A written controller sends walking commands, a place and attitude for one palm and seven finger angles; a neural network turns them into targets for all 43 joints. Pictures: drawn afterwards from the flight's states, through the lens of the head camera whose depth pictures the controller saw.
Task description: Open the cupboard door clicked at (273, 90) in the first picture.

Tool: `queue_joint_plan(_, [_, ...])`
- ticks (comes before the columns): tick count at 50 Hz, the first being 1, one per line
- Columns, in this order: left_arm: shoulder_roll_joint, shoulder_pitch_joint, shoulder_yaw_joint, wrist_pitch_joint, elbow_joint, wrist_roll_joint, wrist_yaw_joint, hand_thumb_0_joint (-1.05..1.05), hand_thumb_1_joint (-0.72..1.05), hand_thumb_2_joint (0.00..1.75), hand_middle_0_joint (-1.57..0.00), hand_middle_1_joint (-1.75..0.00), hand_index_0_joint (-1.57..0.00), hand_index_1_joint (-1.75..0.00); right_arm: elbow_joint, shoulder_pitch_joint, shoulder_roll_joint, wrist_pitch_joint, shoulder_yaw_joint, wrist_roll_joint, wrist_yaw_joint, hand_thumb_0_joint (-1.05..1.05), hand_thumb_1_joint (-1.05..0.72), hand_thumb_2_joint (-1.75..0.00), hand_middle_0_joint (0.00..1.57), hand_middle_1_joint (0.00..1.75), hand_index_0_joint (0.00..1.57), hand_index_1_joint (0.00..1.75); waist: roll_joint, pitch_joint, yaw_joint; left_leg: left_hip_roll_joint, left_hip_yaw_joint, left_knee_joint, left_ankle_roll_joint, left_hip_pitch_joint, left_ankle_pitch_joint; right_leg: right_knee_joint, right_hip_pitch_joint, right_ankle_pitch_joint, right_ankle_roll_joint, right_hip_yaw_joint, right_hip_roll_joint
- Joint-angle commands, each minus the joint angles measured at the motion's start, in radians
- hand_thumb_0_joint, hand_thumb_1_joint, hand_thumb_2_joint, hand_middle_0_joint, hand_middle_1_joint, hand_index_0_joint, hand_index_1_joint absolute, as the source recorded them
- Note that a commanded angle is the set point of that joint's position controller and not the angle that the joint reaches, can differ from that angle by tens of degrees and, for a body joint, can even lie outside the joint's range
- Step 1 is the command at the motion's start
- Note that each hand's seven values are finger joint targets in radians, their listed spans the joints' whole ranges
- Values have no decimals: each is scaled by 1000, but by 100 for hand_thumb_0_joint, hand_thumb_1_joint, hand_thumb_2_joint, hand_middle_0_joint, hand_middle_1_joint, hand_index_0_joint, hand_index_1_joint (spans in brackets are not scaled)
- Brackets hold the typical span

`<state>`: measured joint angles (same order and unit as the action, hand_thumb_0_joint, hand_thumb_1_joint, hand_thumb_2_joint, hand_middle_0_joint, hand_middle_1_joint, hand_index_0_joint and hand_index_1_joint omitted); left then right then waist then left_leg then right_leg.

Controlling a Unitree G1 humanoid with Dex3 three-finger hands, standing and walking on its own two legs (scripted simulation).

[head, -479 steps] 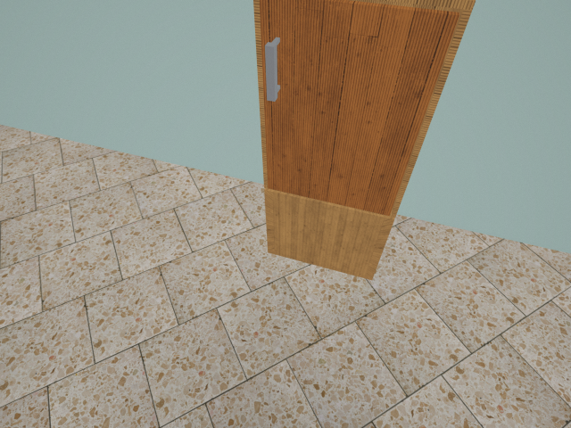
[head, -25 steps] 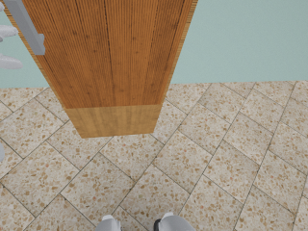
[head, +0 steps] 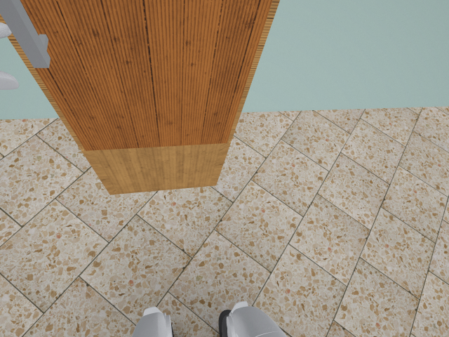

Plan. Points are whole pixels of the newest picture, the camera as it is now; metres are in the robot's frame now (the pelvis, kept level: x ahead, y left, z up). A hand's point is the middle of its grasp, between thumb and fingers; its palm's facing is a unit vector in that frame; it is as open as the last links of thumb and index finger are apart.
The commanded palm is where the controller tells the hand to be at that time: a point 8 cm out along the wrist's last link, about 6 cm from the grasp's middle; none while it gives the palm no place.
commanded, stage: slide the fingers in behind the handle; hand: left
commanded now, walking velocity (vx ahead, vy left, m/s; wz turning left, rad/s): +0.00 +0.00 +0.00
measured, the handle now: (23, 15) +0.59 +0.24 +0.14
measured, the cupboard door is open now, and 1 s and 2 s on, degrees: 0 0 0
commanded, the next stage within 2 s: close the thumb around the handle in 1.30 s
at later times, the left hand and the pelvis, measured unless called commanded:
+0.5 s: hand (16, 42) +0.54 +0.24 +0.14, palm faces +0.01 -1.00 +0.01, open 14.0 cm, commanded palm +0.52 +0.28 +0.14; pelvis +0.01 +0.00 +0.00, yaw +0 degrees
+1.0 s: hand (36, 43) +0.53 +0.21 +0.14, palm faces +0.04 -1.00 +0.00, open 14.0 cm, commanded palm +0.51 +0.25 +0.14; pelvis +0.00 -0.02 +0.01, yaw +1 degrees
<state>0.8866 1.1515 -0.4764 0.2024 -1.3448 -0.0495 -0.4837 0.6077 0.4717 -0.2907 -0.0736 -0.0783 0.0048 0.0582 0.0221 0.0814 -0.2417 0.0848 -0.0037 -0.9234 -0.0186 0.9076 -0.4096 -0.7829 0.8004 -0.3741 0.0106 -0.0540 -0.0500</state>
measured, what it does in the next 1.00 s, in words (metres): stands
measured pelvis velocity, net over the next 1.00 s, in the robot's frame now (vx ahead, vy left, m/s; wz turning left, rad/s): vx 0.00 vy -0.02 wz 0.02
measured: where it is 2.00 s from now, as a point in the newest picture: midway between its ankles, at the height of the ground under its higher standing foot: outside the picture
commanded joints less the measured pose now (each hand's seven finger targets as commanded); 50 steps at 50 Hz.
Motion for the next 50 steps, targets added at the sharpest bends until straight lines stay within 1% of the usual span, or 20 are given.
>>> queue_joint_plan(1, [254, 420, -35, 64, 261, -27, 25, 0, -50, 30, -30, -120, -30, -120, -27, 207, -203, 4, 83, -5, 4, 0, -90, -90, 20, 30, 20, 30, 278, 502, 22, -29, -69, 66, -6, -581, 541, 58, -56, 335, -23, -5, -33])
queue_joint_plan(2, [228, 443, -15, 63, 278, -28, 32, 0, -50, 30, -30, -120, -30, -120, -25, 204, -201, 3, 86, -5, 1, 0, -90, -90, 20, 30, 20, 30, 284, 499, 16, -25, -72, 70, -2, -598, 544, 62, -45, 330, -20, -7, -32])
queue_joint_plan(3, [232, 425, -31, 62, 281, -29, 40, 0, -50, 30, -30, -120, -30, -120, -26, 204, -201, 4, 89, -6, -2, 0, -90, -90, 20, 30, 20, 30, 287, 503, 26, -27, -71, 70, -2, -599, 539, 64, -51, 327, -22, -6, -34])
queue_joint_plan(6, [212, 399, -34, 59, 268, -31, 59, 0, -50, 30, -30, -120, -30, -120, -28, 208, -200, 2, 89, -9, -7, 0, -90, -90, 20, 30, 20, 30, 234, 474, 25, -29, -72, 76, -5, -578, 548, 64, -67, 342, -23, -8, -35])
queue_joint_plan(7, [205, 410, -25, 59, 276, -28, 64, 0, -50, 30, -30, -120, -30, -120, -28, 203, -200, 2, 91, -6, -8, 0, -90, -90, 20, 30, 20, 30, 259, 471, 20, -26, -69, 79, -2, -587, 548, 66, -56, 340, -21, -7, -33])
queue_joint_plan(12, [157, 390, -9, 67, 276, -33, 84, 0, -50, 30, -30, -120, -30, -120, -24, 204, -196, 2, 96, -9, -13, 0, -90, -90, 20, 30, 20, 30, 214, 466, 18, -26, -69, 82, -3, -588, 562, 64, -73, 360, -20, -7, -33])
queue_joint_plan(14, [135, 381, 4, 59, 241, -35, 88, 0, -50, 30, -30, -120, -30, -120, -26, 193, -195, 5, 93, -6, -16, 0, -90, -90, 20, 30, 20, 30, 203, 418, 16, -30, -61, 87, -5, -549, 504, 72, -67, 333, -20, -4, -30])
queue_joint_plan(15, [154, 398, -6, 64, 260, -33, 93, 0, -50, 30, -30, -120, -30, -120, -25, 200, -199, 6, 95, -7, -15, 0, -90, -90, 20, 30, 20, 30, 177, 432, 13, -29, -65, 91, -7, -544, 490, 69, -79, 329, -19, -5, -31])
queue_joint_plan(16, [154, 401, -11, 73, 280, -31, 98, 0, -50, 30, -30, -120, -30, -120, -27, 197, -197, 7, 94, -9, -14, 0, -90, -90, 20, 30, 20, 30, 222, 450, 25, -33, -65, 88, -5, -564, 516, 64, -80, 338, -24, -2, -29])
queue_joint_plan(17, [136, 416, 4, 81, 301, -28, 103, 0, -50, 30, -30, -120, -30, -120, -27, 195, -193, 8, 96, -10, -16, 0, -90, -90, 20, 30, 20, 30, 234, 473, 22, -30, -68, 86, -2, -590, 539, 61, -74, 347, -23, -2, -28])
queue_joint_plan(21, [97, 402, 15, 86, 279, -34, 116, 0, -50, 30, -30, -120, -30, -120, -21, 195, -190, 10, 97, -10, -19, 0, -90, -90, 20, 30, 20, 30, 199, 452, 16, -32, -67, 83, -5, -576, 541, 61, -80, 357, -22, -2, -29])
queue_joint_plan(28, [91, 377, 4, 93, 292, -32, 137, 0, -50, 30, -30, -120, -30, -120, -24, 181, -184, 13, 101, -8, -25, 0, -90, -90, 20, 30, 20, 30, 198, 488, 34, -43, -49, 83, -8, -559, 518, 62, -136, 386, -20, 9, -25])
queue_joint_plan(31, [87, 399, 10, 91, 269, -34, 145, 0, -50, 30, -30, -120, -30, -120, -21, 178, -185, 15, 98, -6, -22, 0, -90, -90, 20, 30, 20, 30, 152, 428, 19, -47, -44, 91, -17, -502, 454, 72, -148, 371, -18, 13, -24])
queue_joint_plan(32, [103, 410, 6, 92, 275, -29, 149, 0, -50, 30, -30, -120, -30, -120, -20, 176, -187, 15, 99, -5, -20, 0, -90, -90, 20, 30, 20, 30, 148, 442, 17, -46, -44, 94, -18, -500, 445, 73, -154, 370, -15, 16, -22])
queue_joint_plan(37, [62, 425, 30, 110, 308, -34, 156, 0, -50, 30, -30, -120, -30, -120, -15, 174, -180, 23, 103, -7, -22, 0, -90, -90, 20, 30, 20, 30, 192, 480, 16, -48, -41, 89, -15, -537, 458, 73, -152, 377, -16, 20, -22])
queue_joint_plan(41, [38, 408, 36, 101, 286, -41, 157, 0, -50, 30, -30, -120, -30, -120, -14, 175, -179, 28, 102, -6, -23, 0, -90, -90, 20, 30, 20, 30, 150, 456, 16, -53, -34, 95, -21, -503, 436, 79, -176, 386, -15, 23, -21])
queue_joint_plan(43, [63, 412, 27, 96, 273, -36, 163, 0, -50, 30, -30, -120, -30, -120, -13, 172, -181, 27, 100, -3, -20, 0, -90, -90, 20, 30, 20, 30, 148, 442, 17, -52, -32, 101, -21, -480, 403, 82, -178, 367, -13, 26, -18])
queue_joint_plan(45, [22, 421, 55, 98, 284, -35, 165, 0, -50, 30, -30, -120, -30, -120, -10, 172, -178, 33, 103, -5, -24, 0, -90, -90, 20, 30, 20, 30, 157, 444, 11, -53, -29, 101, -21, -492, 402, 86, -173, 366, -14, 25, -19])
queue_joint_plan(46, [63, 407, 20, 107, 288, -36, 167, 0, -50, 30, -30, -120, -30, -120, -9, 177, -181, 33, 104, -6, -22, 0, -90, -90, 20, 30, 20, 30, 157, 459, 25, -54, -30, 99, -21, -497, 423, 82, -193, 385, -17, 28, -19])
queue_joint_plan(50, [31, 413, 50, 108, 286, -38, 161, 0, -50, 30, -30, -120, -30, -120, -8, 169, -179, 34, 104, -3, -23, 0, -90, -90, 20, 30, 20, 30, 162, 437, 15, -53, -26, 105, -20, -492, 398, 89, -177, 367, -14, 28, -19])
